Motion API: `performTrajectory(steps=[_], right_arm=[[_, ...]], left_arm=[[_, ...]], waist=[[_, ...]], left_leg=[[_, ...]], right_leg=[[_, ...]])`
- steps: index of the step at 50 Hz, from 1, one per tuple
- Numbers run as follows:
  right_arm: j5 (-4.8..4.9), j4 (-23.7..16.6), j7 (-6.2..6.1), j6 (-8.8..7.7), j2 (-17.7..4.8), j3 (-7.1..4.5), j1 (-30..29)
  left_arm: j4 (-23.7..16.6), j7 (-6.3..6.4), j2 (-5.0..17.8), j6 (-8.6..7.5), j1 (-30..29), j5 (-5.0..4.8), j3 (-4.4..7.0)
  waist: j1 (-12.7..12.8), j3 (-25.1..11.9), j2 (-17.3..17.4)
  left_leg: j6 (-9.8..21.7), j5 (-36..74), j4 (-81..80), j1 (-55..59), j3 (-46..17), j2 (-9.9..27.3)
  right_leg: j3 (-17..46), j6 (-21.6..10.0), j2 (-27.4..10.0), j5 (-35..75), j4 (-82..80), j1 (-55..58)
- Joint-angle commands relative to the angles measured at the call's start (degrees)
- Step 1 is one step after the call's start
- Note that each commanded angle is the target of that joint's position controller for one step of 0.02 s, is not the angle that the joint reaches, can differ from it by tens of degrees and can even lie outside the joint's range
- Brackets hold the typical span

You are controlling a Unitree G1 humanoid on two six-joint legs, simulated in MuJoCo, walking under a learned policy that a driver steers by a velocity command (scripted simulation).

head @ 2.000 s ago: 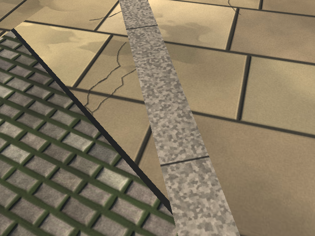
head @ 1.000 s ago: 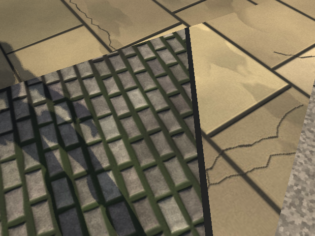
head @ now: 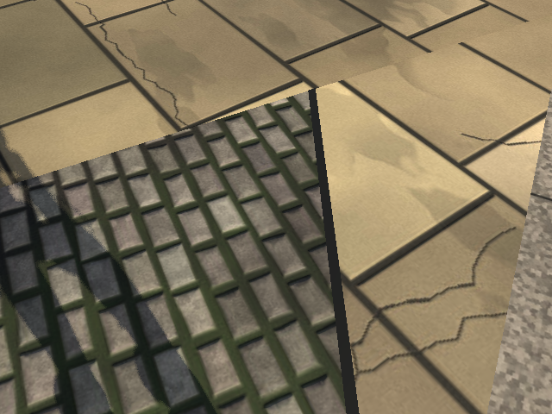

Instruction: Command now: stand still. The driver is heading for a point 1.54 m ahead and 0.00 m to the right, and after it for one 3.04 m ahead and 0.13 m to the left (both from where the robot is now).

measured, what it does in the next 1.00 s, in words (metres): stands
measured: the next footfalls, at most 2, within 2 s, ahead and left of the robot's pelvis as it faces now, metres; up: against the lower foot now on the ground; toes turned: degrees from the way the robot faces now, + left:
right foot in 1.64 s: +0.34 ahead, -0.15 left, +0.00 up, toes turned -5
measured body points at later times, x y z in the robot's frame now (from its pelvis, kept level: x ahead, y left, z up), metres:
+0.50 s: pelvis +0.01 +0.01 +0.00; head +0.02 +0.02 +0.45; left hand -0.01 +0.22 -0.17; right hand -0.03 -0.20 -0.16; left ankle -0.07 +0.09 -0.74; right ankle +0.04 -0.10 -0.74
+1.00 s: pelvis +0.02 +0.02 +0.00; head +0.03 +0.03 +0.45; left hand -0.01 +0.23 -0.17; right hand -0.04 -0.18 -0.16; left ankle -0.07 +0.09 -0.74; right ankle +0.04 -0.10 -0.74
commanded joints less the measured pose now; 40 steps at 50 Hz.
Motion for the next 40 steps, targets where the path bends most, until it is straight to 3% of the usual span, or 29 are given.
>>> performTrajectory(steps=[1,40], right_arm=[[-0.02,0.2,-0.20,-0.18,-4.1,-0.60,5.0],[-0.02,1.5,-0.33,-0.71,-1.9,-0.03,8.9]], left_arm=[[0.0,0.23,4.2,-0.16,3.2,-0.01,0.62],[2.9,0.68,1.9,-0.03,5.6,-0.26,-0.09]], waist=[[0.0,2.6,0.4],[-0.2,3.7,0.9]], left_leg=[[1.4,11.7,-4.7,-7.5,-5.3,7.1],[1.3,18.5,-5.6,-5.6,-5.1,7.8]], right_leg=[[6.9,-1.4,-6.6,6.8,-2.5,4.8],[5.6,-0.2,-6.7,7.2,-0.9,4.1]])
